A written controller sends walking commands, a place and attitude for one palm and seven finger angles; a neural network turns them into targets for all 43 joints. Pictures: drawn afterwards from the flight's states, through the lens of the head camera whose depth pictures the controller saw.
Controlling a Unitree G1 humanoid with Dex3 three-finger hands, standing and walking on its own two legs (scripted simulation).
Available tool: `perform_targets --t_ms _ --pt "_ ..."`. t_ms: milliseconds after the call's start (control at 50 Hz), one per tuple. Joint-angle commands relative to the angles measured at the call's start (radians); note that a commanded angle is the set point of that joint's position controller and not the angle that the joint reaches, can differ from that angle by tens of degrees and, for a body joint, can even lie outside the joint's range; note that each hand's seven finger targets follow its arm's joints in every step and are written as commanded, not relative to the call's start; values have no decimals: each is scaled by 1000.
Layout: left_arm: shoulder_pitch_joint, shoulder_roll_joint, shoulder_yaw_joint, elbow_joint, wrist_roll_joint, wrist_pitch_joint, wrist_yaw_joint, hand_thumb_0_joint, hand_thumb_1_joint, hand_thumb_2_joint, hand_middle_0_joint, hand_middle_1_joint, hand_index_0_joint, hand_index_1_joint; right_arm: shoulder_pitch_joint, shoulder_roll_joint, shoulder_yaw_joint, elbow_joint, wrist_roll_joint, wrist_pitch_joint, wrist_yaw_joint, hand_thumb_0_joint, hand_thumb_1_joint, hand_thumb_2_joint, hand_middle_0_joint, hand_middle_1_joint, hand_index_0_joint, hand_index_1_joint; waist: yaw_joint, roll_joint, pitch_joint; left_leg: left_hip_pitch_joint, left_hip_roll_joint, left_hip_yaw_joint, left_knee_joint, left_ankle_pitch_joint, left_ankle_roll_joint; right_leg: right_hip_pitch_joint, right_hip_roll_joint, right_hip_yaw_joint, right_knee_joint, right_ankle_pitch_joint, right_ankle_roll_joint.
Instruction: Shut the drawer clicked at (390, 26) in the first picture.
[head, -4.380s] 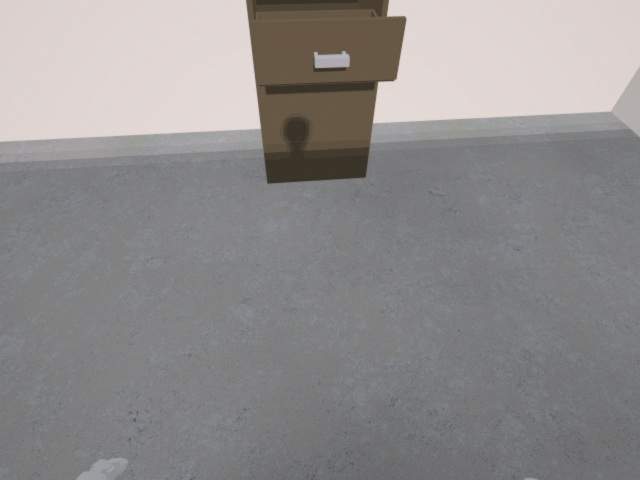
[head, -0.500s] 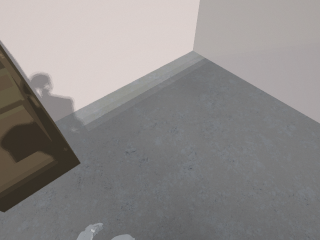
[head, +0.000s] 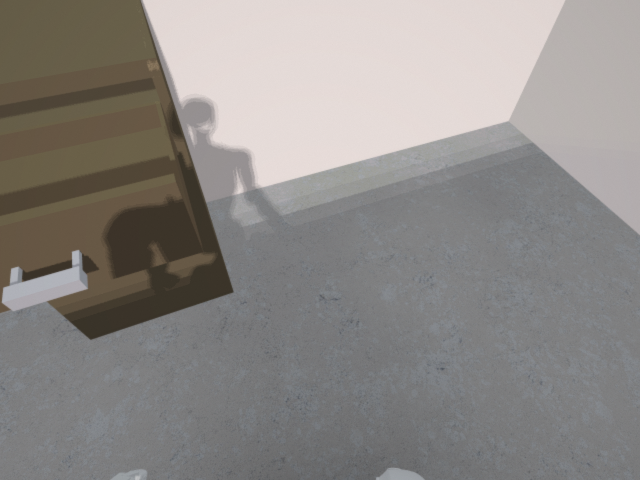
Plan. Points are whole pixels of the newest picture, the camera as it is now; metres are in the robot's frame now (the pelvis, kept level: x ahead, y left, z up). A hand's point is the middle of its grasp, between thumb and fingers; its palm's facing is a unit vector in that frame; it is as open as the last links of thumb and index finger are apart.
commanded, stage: turn to face it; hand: left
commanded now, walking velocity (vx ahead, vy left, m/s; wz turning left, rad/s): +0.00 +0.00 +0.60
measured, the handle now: (47, 276) +0.38 +0.43 -0.03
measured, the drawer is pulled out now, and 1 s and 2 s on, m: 0.30 0.30 0.30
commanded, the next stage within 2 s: take the last steps up to it in 0.46 s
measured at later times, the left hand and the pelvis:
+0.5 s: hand out of the picture -0.05 +0.16 -0.16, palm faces +0.33 -0.91 -0.26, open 7.4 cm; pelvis -0.02 -0.04 +0.00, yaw +17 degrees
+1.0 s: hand out of the picture -0.01 +0.16 -0.16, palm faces +0.43 -0.88 -0.22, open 7.4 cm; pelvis +0.02 -0.02 -0.01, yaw +23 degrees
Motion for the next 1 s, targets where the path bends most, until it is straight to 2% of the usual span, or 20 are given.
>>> perform_targets --t_ms 0,40,60,80,100,180,360,420,480,500,520,540,560,640,780,860,880,900,920,980 --pt "21 53 -2 -95 -8 -36 2 0 900 900 -200 -300 -200 -300 -13 -211 -60 -65 2 3 -10 0 -900 -900 200 300 200 300 -3 174 -138 124 237 -303 -95 380 142 70 29 -9 -188 3 -11" --pt "104 67 1 -78 -10 -48 5 0 900 900 -200 -300 -200 -300 -53 -202 -62 -76 9 9 -6 0 -900 -900 200 300 200 300 40 131 -149 23 189 -294 -28 308 96 240 37 -27 -407 161 -18" --pt "148 108 8 -74 -2 -58 10 0 900 900 -200 -300 -200 -300 -55 -168 -60 -86 17 9 -2 0 -900 -900 200 300 200 300 61 11 -152 -85 121 -245 72 146 37 363 -38 31 -572 228 -34" --pt "154 214 27 -82 18 -68 18 0 900 900 -200 -300 -200 -300 -30 -85 -46 -105 24 10 4 0 -900 -900 200 300 200 300 58 -325 -131 -300 -50 -52 322 -248 -61 451 -340 348 -675 275 -146" --pt "124 241 19 -109 11 -58 16 0 900 900 -200 -300 -200 -300 -43 -118 -55 -114 13 15 4 0 -900 -900 200 300 200 300 55 -271 -112 -279 -30 -63 537 -387 -64 294 -458 364 -667 320 -232" --pt "-9 111 -10 -125 10 -70 13 0 900 900 -200 -300 -200 -300 -22 -107 -53 -46 2 40 23 0 -900 -900 200 300 200 300 -13 -178 -17 -270 30 -45 776 -158 -83 187 -249 88 -618 335 -187" --pt "166 154 2 -37 22 -68 14 0 900 900 -200 -300 -200 -300 -147 -64 -15 -54 14 33 16 0 -900 -900 200 300 200 300 77 -201 -81 -166 30 48 392 -261 -95 376 -288 20 -554 628 -235" --pt "167 172 12 -15 25 -64 13 0 900 900 -200 -300 -200 -300 -124 -57 -3 -44 21 21 9 0 -900 -900 200 300 200 300 77 -229 -127 -76 18 76 237 -274 -78 405 -294 2 -506 714 -235" --pt "142 159 10 9 12 -56 10 0 900 900 -200 -300 -200 -300 -54 -67 1 -12 20 7 2 0 -900 -900 200 300 200 300 34 -212 -145 108 14 101 -27 -83 -58 328 -256 -50 -430 655 -166" --pt "126 136 7 9 5 -51 8 0 900 900 -200 -300 -200 -300 -8 -103 -8 -1 18 -1 2 0 -900 -900 200 300 200 300 5 -134 -162 234 69 58 -148 47 -40 247 -224 -98 -335 546 -118" --pt "143 79 -1 -20 -2 -44 3 0 900 900 -200 -300 -200 -300 15 -201 -27 -1 7 -9 -2 0 -900 -900 200 300 200 300 -5 140 -181 371 283 -193 -158 313 45 28 -118 -161 -177 210 -46" --pt "94 44 -25 -45 4 -39 4 0 900 900 -200 -300 -200 -300 39 -247 -34 3 7 1 -6 0 -900 -900 200 300 200 300 -25 257 -138 323 429 -292 -164 574 160 -72 -68 -120 -45 -191 -23" --pt "40 52 -24 -39 8 -29 9 0 900 900 -200 -300 -200 -300 51 -219 -26 27 1 -2 -20 0 -900 -900 200 300 200 300 -42 223 -114 262 398 -277 -174 500 191 -62 -62 -51 49 -187 -25" --pt "67 43 -23 21 13 -38 -21 0 900 900 -200 -300 -200 -300 -20 -149 -4 24 4 -19 -27 0 -900 -900 200 300 200 300 11 162 -17 183 270 -186 -234 105 149 -95 -43 -40 130 -20 -36" --pt "23 2 -40 14 15 -64 -34 0 900 900 -200 -300 -200 -300 96 -128 -12 78 2 -42 -24 0 -900 -900 200 300 200 300 -15 143 10 195 245 -204 -266 -49 166 -7 -14 -82 -163 1 -46" --pt "161 -2 -33 70 17 -86 -32 0 900 900 -200 -300 -200 -300 79 -106 -3 100 7 -45 -25 0 -900 -900 200 300 200 300 62 68 -10 41 177 -152 -122 -129 107 301 21 -105 -447 152 -59" --pt "244 41 -22 100 21 -98 -25 0 900 900 -200 -300 -200 -300 78 -69 2 99 14 -51 -22 0 -900 -900 200 300 200 300 98 -28 -35 -79 111 -93 27 -195 64 460 -54 -6 -532 109 -81" --pt "322 138 -2 120 28 -106 -15 0 900 900 -200 -300 -200 -300 78 -7 15 76 21 -55 -13 0 -900 -900 200 300 200 300 126 -282 -37 -290 -8 44 297 -295 9 590 -290 307 -674 -2 -171" --pt "380 166 5 125 13 -106 -9 0 900 900 -200 -300 -200 -300 24 -57 3 46 7 -50 -8 0 -900 -900 200 300 200 300 152 -276 -28 -344 18 6 470 -375 5 514 -409 499 -776 -125 -249" --pt "225 67 -16 103 13 -114 1 0 900 900 -200 -300 -200 -300 20 -49 -11 76 -1 -37 10 0 -900 -900 200 300 200 300 67 -141 111 -353 109 -34 616 -151 -6 267 -344 330 -815 -186 -232"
